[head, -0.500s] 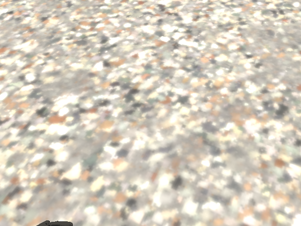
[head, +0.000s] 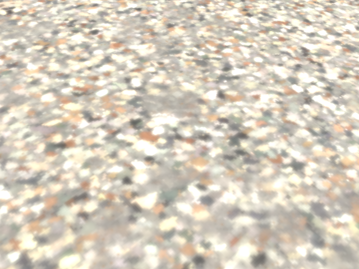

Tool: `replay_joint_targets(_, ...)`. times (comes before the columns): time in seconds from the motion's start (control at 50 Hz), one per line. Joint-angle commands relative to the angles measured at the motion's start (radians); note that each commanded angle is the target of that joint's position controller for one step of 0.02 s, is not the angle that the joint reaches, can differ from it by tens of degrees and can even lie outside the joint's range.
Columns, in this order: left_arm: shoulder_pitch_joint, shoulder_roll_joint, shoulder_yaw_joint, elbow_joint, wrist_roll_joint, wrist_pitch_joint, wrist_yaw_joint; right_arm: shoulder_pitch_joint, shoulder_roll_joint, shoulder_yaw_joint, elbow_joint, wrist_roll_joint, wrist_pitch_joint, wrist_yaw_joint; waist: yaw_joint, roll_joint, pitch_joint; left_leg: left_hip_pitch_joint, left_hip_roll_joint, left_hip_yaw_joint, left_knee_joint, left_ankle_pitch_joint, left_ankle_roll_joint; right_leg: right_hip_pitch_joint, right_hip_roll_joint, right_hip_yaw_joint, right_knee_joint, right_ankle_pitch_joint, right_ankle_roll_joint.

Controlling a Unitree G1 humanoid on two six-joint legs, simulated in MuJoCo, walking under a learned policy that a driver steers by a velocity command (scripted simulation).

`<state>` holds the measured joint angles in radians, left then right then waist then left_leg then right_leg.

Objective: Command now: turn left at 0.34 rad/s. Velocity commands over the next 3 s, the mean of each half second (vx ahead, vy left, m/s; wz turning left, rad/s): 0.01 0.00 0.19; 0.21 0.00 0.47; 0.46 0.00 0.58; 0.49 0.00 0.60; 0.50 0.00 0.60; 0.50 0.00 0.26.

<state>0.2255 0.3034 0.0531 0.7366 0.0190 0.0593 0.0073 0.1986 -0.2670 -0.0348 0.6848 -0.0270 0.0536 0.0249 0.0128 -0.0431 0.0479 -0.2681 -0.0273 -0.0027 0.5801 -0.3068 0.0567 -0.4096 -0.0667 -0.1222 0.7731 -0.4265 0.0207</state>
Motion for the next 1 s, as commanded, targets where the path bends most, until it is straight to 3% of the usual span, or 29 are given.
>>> replay_joint_targets(0.02,-0.016,0.071,0.018,-0.070,-0.019,0.001,-0.003,-0.019,-0.158,-0.039,-0.046,0.000,-0.017,-0.025,0.002,0.184,-0.016,0.032,0.260,-0.277,-0.318,0.326,0.163,-0.102,0.018,0.130,0.212,-0.012,0.001)
replay_joint_targets(0.06,0.045,0.092,0.027,-0.026,0.003,-0.004,-0.006,-0.061,-0.115,-0.024,-0.050,0.011,-0.029,-0.035,0.018,0.198,-0.062,0.107,0.197,-0.194,-0.284,0.491,0.143,-0.076,0.037,0.105,0.240,0.054,0.002)
replay_joint_targets(0.08,0.049,0.088,0.027,-0.018,0.003,-0.003,-0.008,-0.046,-0.099,-0.017,-0.045,0.015,-0.033,-0.035,0.013,0.170,-0.086,0.133,0.199,-0.184,-0.272,0.547,0.146,-0.061,0.042,0.106,0.241,0.053,0.006)
replay_joint_targets(0.12,0.033,0.058,0.018,-0.016,-0.006,0.001,-0.011,-0.016,-0.094,-0.013,-0.024,0.015,-0.040,-0.036,-0.001,0.145,-0.093,0.181,0.209,-0.186,-0.265,0.549,0.149,-0.049,0.038,0.115,0.161,0.048,0.011)
replay_joint_targets(0.16,0.009,0.037,0.008,-0.016,-0.006,0.007,-0.008,0.006,-0.100,-0.012,-0.003,0.011,-0.042,-0.037,-0.023,0.161,-0.079,0.194,0.213,-0.199,-0.261,0.494,0.149,-0.015,0.038,0.116,0.048,0.034,0.008)
replay_joint_targets(0.22,0.005,0.034,0.003,-0.007,-0.011,0.007,0.003,0.015,-0.110,-0.012,0.025,0.003,-0.041,-0.038,-0.038,0.178,-0.065,0.161,0.219,-0.228,-0.245,0.459,0.156,0.072,0.057,0.106,-0.092,-0.003,-0.010)
replay_joint_targets(0.28,0.056,0.017,-0.004,0.025,-0.017,-0.006,0.019,-0.016,-0.108,-0.007,0.050,0.010,-0.041,-0.043,0.000,0.139,-0.073,0.119,0.201,-0.241,-0.204,0.454,0.129,0.207,0.072,0.097,-0.322,0.118,-0.029)
replay_joint_targets(0.3,0.081,0.013,-0.010,0.039,-0.009,-0.019,0.023,-0.026,-0.097,-0.003,0.056,0.017,-0.044,-0.046,0.019,0.109,-0.084,0.066,0.188,-0.240,-0.196,0.404,0.092,0.310,0.044,0.128,-0.439,0.275,-0.036)
replay_joint_targets(0.32,0.088,0.043,-0.009,0.045,0.005,-0.034,0.027,-0.013,-0.062,0.009,0.058,0.018,-0.053,-0.046,0.007,0.053,-0.108,0.011,0.155,-0.227,-0.181,0.316,0.046,0.396,-0.045,0.226,-0.471,0.360,-0.048)
replay_joint_targets(0.34,0.034,0.116,0.002,0.037,0.004,-0.044,0.025,0.043,-0.052,0.007,0.069,0.019,-0.055,-0.041,-0.064,-0.051,-0.079,0.002,0.060,-0.153,-0.197,0.193,0.022,0.354,-0.122,0.298,-0.437,0.481,-0.081)
replay_joint_targets(0.36,-0.011,0.083,-0.003,0.039,-0.009,-0.048,0.013,0.024,-0.059,0.007,0.101,0.013,-0.048,-0.041,-0.044,-0.070,-0.058,0.094,0.033,-0.129,-0.231,0.147,0.009,0.240,-0.121,0.292,-0.437,0.422,-0.100)
replay_joint_targets(0.38,-0.020,0.049,-0.013,0.042,-0.008,-0.053,0.006,0.004,-0.076,0.003,0.117,0.009,-0.045,-0.041,-0.030,-0.063,-0.035,0.131,0.043,-0.136,-0.233,0.172,0.007,0.205,-0.088,0.268,-0.451,0.354,-0.081)
replay_joint_targets(0.42,-0.001,0.082,0.000,0.056,-0.007,-0.053,0.016,-0.027,-0.117,-0.014,0.123,0.017,-0.046,-0.035,-0.008,-0.065,-0.031,0.098,0.046,-0.148,-0.184,0.248,0.021,0.240,-0.049,0.219,-0.435,0.326,-0.066)
replay_joint_targets(0.46,0.024,0.100,0.012,0.067,-0.011,-0.048,0.030,-0.030,-0.109,-0.018,0.127,0.022,-0.047,-0.032,0.000,-0.042,-0.037,0.033,0.033,-0.153,-0.142,0.259,0.021,0.272,-0.057,0.210,-0.416,0.301,-0.081)
replay_joint_targets(0.5,0.040,0.113,0.024,0.070,-0.008,-0.037,0.038,-0.024,-0.094,-0.021,0.132,0.022,-0.043,-0.031,0.008,-0.035,-0.029,-0.031,0.001,-0.134,-0.072,0.204,0.016,0.271,-0.100,0.230,-0.422,0.250,-0.116)
replay_joint_targets(0.56,-0.001,0.125,0.037,0.059,0.000,-0.022,0.044,0.022,-0.080,-0.027,0.135,0.007,-0.029,-0.022,-0.011,-0.109,-0.013,-0.076,-0.026,-0.066,0.111,-0.017,0.015,0.213,-0.222,0.292,-0.455,0.237,-0.201)
replay_joint_targets(0.6,-0.056,0.111,0.032,0.037,0.002,-0.022,0.042,0.038,-0.076,-0.033,0.129,0.004,-0.021,-0.016,-0.026,-0.086,0.000,-0.077,-0.008,-0.028,0.208,-0.161,0.025,0.157,-0.283,0.295,-0.436,0.359,-0.250)
replay_joint_targets(0.66,-0.098,0.126,0.037,0.023,0.013,-0.025,0.024,0.104,-0.070,-0.036,0.141,0.005,-0.024,0.004,-0.054,-0.043,-0.009,0.110,-0.030,-0.004,0.009,-0.128,0.066,0.037,-0.193,0.202,-0.384,-0.146,-0.162)
replay_joint_targets(0.68,-0.114,0.101,0.031,0.009,0.017,-0.021,0.018,0.180,-0.113,-0.049,0.163,-0.001,-0.032,0.004,-0.082,0.088,0.020,0.180,0.021,-0.159,-0.159,-0.271,0.098,-0.073,-0.108,0.109,-0.201,-0.266,-0.117)
replay_joint_targets(0.7,-0.202,0.043,0.010,-0.072,-0.002,-0.027,0.008,0.261,-0.233,-0.078,0.166,0.004,-0.044,0.001,-0.121,0.385,0.055,0.194,0.265,-0.717,-0.439,-0.602,0.223,-0.296,0.109,-0.017,0.122,-0.265,-0.048)
replay_joint_targets(0.72,-0.213,0.076,0.013,-0.072,0.015,-0.035,0.009,0.240,-0.214,-0.068,0.155,-0.004,-0.050,0.001,-0.104,0.266,0.094,0.158,0.307,-0.828,-0.506,-0.582,0.251,-0.331,0.094,0.154,0.228,-0.201,-0.060)
replay_joint_targets(0.76,-0.157,0.106,0.021,-0.042,-0.001,-0.060,-0.008,0.154,-0.180,-0.062,0.138,0.004,-0.056,-0.020,-0.033,0.136,0.093,0.130,0.253,-0.651,-0.466,-0.414,0.216,-0.276,0.036,0.185,0.218,-0.004,-0.063)
replay_joint_targets(0.8,-0.132,0.093,0.018,-0.012,0.027,-0.079,-0.019,0.142,-0.157,-0.056,0.140,0.013,-0.070,-0.032,-0.032,0.117,0.036,0.197,0.179,-0.510,-0.447,-0.162,0.182,-0.232,0.023,0.169,0.181,0.112,-0.039)
replay_joint_targets(0.82,-0.127,0.083,0.017,-0.009,0.031,-0.080,-0.024,0.168,-0.146,-0.054,0.149,0.017,-0.078,-0.030,-0.039,0.112,0.005,0.225,0.163,-0.473,-0.434,-0.080,0.179,-0.223,0.029,0.163,0.174,0.149,-0.030)
replay_joint_targets(0.88,-0.170,0.067,0.011,-0.026,0.022,-0.076,-0.027,0.243,-0.147,-0.059,0.179,0.021,-0.093,-0.026,-0.063,0.107,-0.006,0.276,0.157,-0.447,-0.418,0.008,0.192,-0.268,0.031,0.153,0.117,0.198,0.000)
replay_joint_targets(1.0,-0.305,0.060,0.004,-0.085,0.012,-0.082,-0.031,0.307,-0.158,-0.068,0.198,0.011,-0.097,-0.028,-0.117,0.132,0.032,0.255,0.157,-0.466,-0.394,0.051,0.203,-0.286,0.040,0.150,-0.042,0.251,0.035)
